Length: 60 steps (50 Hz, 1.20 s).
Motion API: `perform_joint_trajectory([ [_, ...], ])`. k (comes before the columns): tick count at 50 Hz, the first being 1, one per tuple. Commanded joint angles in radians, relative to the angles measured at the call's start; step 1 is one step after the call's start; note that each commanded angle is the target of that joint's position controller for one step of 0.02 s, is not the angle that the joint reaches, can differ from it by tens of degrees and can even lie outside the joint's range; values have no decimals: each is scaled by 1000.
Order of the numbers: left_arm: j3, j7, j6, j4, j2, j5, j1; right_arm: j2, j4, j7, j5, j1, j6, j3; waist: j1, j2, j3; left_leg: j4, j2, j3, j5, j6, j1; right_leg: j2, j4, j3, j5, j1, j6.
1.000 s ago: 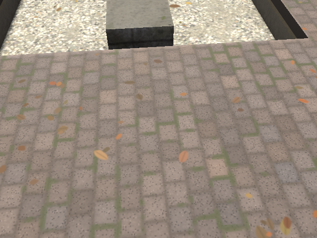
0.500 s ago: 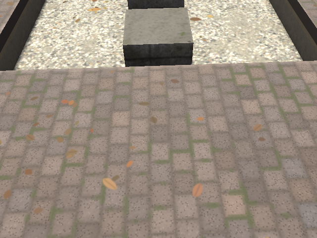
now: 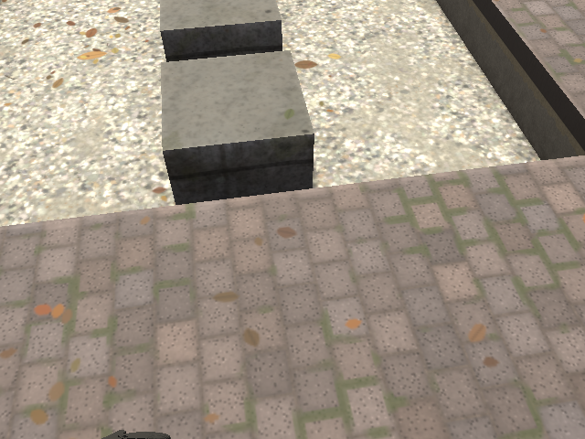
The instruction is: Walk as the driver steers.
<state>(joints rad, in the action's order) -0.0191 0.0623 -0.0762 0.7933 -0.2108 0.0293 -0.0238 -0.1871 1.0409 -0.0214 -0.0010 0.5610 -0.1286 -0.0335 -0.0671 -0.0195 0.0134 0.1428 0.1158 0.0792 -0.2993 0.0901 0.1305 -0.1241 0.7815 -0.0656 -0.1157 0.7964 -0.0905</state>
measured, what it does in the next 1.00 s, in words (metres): walks ahead: right foot, then left foot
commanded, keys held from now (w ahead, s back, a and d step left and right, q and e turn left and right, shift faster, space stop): w+shift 1.00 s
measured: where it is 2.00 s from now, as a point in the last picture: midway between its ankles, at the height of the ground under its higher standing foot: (242, 56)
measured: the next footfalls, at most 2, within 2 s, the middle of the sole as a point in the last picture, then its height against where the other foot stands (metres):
right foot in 0.14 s outside the picture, level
left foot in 0.60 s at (251, 316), level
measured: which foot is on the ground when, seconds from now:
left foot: down 0.00-0.16, up 0.18-0.58, down 0.60-1.00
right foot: up 0.00-0.12, down 0.14-0.58, up 0.60-0.98, down 1.00-1.00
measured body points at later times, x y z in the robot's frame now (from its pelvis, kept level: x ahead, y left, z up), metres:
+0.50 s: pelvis +0.49 -0.01 +0.00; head +0.52 -0.01 +0.44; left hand +0.37 +0.23 -0.14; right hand +0.73 -0.21 -0.08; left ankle +0.73 +0.13 -0.68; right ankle +0.31 -0.07 -0.73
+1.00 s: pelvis +0.98 +0.02 -0.02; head +0.98 +0.02 +0.43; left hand +1.20 +0.23 -0.10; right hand +0.85 -0.21 -0.16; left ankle +0.78 +0.08 -0.72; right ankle +1.13 -0.06 -0.71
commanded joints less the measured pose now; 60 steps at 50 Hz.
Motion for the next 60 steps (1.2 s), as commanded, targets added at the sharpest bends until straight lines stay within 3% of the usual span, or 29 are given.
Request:
perform_joint_trajectory([
  [1,9,2,-10,-80,-33,-14,125,-145,-56,14,-5,-17,-26,-13,36,43,161,-166,-256,-68,683,59,-201,69,-182,-69,-99,-228,-26],
  [4,-9,-19,-10,-71,-91,-10,65,-203,-43,33,19,4,-6,-17,83,116,43,67,-291,-39,1274,29,47,185,-229,-111,79,-320,-60],
  [6,-42,-45,-10,17,-162,-12,-253,-248,-41,53,46,-38,25,-31,236,160,-129,477,-316,-34,1353,30,48,215,-254,-69,211,-617,-95],
  [7,-64,-63,-6,72,-205,3,-443,-240,-56,53,48,-87,31,-33,325,143,-208,766,-284,-22,1143,38,-120,143,-258,-4,290,-859,-122],
  [8,-89,-77,-3,87,-288,31,-536,-104,-97,34,31,-62,22,-6,279,-62,-304,1169,-156,-23,417,38,-463,-123,-230,337,566,-1127,-178],
  [9,-95,-55,-2,91,-278,29,-491,-70,-119,14,-29,27,0,0,182,-251,-401,1414,-18,-159,-150,28,-779,-277,-450,895,725,-1279,-289],
  [10,-88,-42,-8,91,-206,12,-388,-140,-149,26,-18,-118,-3,-10,171,-93,-224,1381,-114,-183,-30,58,-885,-212,-516,773,723,-1151,-238],
  [12,-62,-36,-27,109,-96,13,-310,-118,-178,17,2,-235,0,-5,110,78,-40,1254,-184,-173,60,56,-832,-147,-570,518,519,-842,-185],
  [14,-42,-46,-41,142,-56,4,-317,-64,-189,-8,39,-215,32,8,33,36,15,1171,-225,-173,60,28,-757,-79,-622,386,482,-656,-141],
  [19,-41,-37,-73,168,-102,-24,-392,-79,-309,-33,49,-490,49,25,52,15,156,848,-268,-52,265,-26,-850,21,-741,163,164,-538,-122],
  [26,-37,-55,-69,203,-182,-28,-517,-125,-351,-30,28,-616,41,30,86,-50,92,425,-113,77,430,45,-627,-21,-679,32,-639,-880,-57],
  [28,-43,-76,-44,203,-227,-2,-500,-184,-307,-7,31,-433,41,2,-20,-111,-34,435,-53,52,271,72,-439,-64,-395,30,-893,-952,-44],
  [30,-52,-94,-17,177,-239,13,-427,-269,-191,30,38,-34,48,-43,-205,-85,-223,440,-133,-54,119,109,0,-20,162,14,-626,-732,-39],
  [31,-26,-80,-28,136,-92,-2,-476,-359,-178,44,58,28,52,-65,-126,168,-314,423,-399,-401,-25,145,219,119,559,28,252,-437,-29],
  [32,-25,-69,-48,112,-86,-66,-575,-353,-177,23,53,-3,56,-71,-46,325,-438,206,-528,-918,-35,261,374,244,793,186,591,-161,-18],
  [35,-24,-73,-44,58,-111,-27,-312,-167,-165,8,47,-178,35,-45,12,-35,-60,135,-387,-501,86,171,-46,72,658,170,412,-79,-43],
  [40,-3,-26,33,-29,-54,10,-188,-124,-99,16,2,-141,-9,-18,113,62,103,-13,-254,-238,157,109,-396,-5,350,105,306,-126,6],
  [41,7,-22,29,-35,-37,-113,-171,-54,-66,-46,-110,-148,-2,1,113,-25,104,12,-168,-126,333,87,-458,5,196,44,282,-200,10],
  [42,25,-18,19,-59,-5,-104,-126,-106,-63,-73,-118,-122,3,-7,97,4,110,-2,-157,-99,445,81,-505,43,98,-15,213,-280,17],
  [47,-4,-10,4,-128,-108,-105,41,-188,-47,-36,-43,-47,13,-31,18,127,68,-26,-225,-63,828,22,-278,89,-133,-29,-15,-366,-37],
  [48,-40,-2,-2,-31,-143,-144,-218,-224,-69,-37,5,-94,49,-36,107,104,-100,152,-248,-25,1179,24,-229,151,88,-81,-56,-589,-51],
  [50,-88,9,6,141,-154,-167,-727,-187,-96,-38,-32,-273,108,-16,367,98,-192,658,-210,43,1090,20,-639,162,218,-34,73,-1197,-63],
  [51,-109,8,9,196,-180,-139,-908,-170,-108,-36,-76,-395,117,-9,542,-53,-158,1141,-94,59,566,-8,-855,82,77,45,189,-1352,-68],
  [52,-62,40,9,124,-151,-75,-670,-66,-122,-13,-94,-270,76,-8,343,-336,-102,1534,51,-129,-384,-5,-938,-173,-193,426,400,-1126,-167],
  [53,-36,42,-1,80,-71,-72,-562,-102,-101,11,-61,-184,38,-19,229,-95,-21,1467,78,-316,-393,34,-923,-211,-207,566,133,-858,-215],
  [54,-54,49,8,108,-152,-58,-445,-97,-142,-22,-53,-112,54,-32,50,-111,-18,1418,41,-219,-225,42,-914,-266,-424,699,496,-692,-266],
  [55,-51,42,7,69,-133,-72,-327,-122,-125,-40,-30,-84,84,-40,-10,76,60,1312,-43,-185,-165,41,-814,-229,-486,654,739,-459,-271],
  [57,-8,56,-19,79,-13,-83,-238,-50,-92,-40,-72,-85,129,-8,-33,-16,197,1258,-111,-227,-135,-10,-796,-173,-505,581,798,-210,-287],
  [60,-52,39,-10,194,-136,-61,-374,-107,-100,-19,-79,-179,126,-31,24,25,111,1061,-122,-130,45,-40,-759,-103,-443,365,499,-342,-230],
])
